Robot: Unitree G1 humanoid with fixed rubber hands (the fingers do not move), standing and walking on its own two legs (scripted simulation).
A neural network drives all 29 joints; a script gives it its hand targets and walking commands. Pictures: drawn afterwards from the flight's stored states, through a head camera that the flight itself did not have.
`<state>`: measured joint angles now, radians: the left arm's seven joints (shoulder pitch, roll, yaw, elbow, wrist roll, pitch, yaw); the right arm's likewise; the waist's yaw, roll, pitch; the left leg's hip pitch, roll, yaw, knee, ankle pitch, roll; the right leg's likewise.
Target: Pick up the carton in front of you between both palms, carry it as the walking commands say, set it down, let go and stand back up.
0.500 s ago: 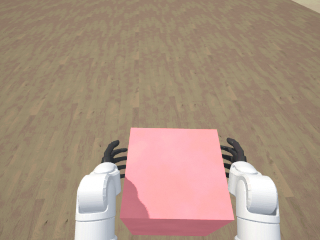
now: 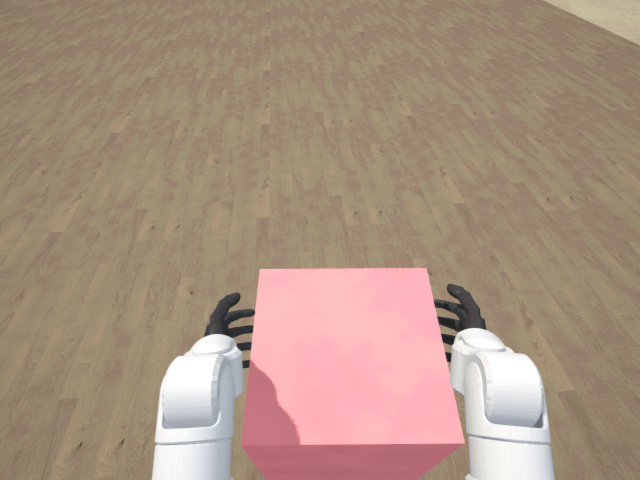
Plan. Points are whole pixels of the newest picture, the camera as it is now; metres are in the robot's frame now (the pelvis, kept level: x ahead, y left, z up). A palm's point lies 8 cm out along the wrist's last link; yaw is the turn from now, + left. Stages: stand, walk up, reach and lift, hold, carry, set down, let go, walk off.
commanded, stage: carry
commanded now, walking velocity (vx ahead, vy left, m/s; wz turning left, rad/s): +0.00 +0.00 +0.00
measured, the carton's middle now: (342, 382) +0.29 +0.00 -0.02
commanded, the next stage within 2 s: hold in 1.26 s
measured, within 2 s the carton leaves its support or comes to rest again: neither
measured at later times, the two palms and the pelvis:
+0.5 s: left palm (215, 410) +0.22 +0.15 +0.04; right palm (479, 406) +0.23 -0.15 +0.04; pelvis -0.05 +0.00 +0.00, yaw +0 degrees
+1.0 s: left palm (221, 420) +0.21 +0.14 +0.04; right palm (490, 417) +0.22 -0.16 +0.04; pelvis -0.07 -0.01 +0.00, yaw +0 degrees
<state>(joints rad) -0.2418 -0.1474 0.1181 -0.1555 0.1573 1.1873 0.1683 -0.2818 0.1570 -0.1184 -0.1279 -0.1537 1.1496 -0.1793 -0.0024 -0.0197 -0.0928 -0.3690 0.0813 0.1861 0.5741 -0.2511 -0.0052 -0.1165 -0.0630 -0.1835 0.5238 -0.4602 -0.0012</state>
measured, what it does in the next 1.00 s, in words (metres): shifts its weight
